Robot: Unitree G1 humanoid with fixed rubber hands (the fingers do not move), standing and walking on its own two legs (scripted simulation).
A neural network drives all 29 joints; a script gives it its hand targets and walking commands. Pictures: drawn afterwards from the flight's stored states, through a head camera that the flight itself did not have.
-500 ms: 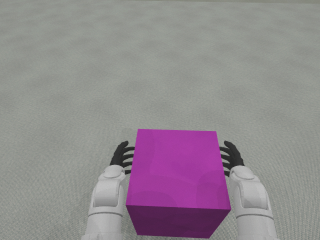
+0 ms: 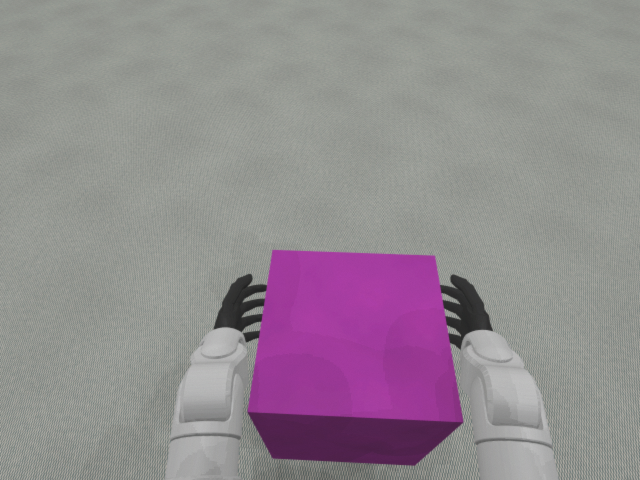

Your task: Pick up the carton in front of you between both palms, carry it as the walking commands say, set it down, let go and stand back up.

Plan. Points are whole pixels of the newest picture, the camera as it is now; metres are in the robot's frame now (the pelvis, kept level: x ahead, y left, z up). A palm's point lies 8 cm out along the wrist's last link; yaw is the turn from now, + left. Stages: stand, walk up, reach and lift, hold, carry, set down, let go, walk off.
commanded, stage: carry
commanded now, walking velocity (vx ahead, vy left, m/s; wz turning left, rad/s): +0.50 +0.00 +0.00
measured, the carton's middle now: (347, 364) +0.28 +0.00 -0.05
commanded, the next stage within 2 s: none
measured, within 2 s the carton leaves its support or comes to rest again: neither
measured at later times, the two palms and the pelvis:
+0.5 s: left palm (266, 216) +0.50 +0.13 +0.02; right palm (447, 208) +0.52 -0.17 +0.02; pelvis +0.23 -0.04 -0.01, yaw +3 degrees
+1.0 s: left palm (274, 178) +0.59 +0.12 +0.03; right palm (443, 174) +0.60 -0.18 +0.03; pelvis +0.31 -0.03 -0.01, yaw +1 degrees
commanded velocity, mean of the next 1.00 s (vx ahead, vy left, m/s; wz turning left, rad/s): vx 0.05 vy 0.00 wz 0.00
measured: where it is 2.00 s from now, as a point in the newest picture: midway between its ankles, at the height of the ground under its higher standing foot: outside the picture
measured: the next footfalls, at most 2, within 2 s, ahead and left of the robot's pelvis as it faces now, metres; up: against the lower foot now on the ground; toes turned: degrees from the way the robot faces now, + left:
right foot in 0.16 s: +0.23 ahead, -0.14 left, +0.00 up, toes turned -8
left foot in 0.50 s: +0.33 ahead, +0.09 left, +0.00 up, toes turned -19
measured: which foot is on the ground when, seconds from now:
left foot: down 0.00-0.18, up 0.20-0.48, down 0.50-1.00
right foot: up 0.00-0.14, down 0.16-1.00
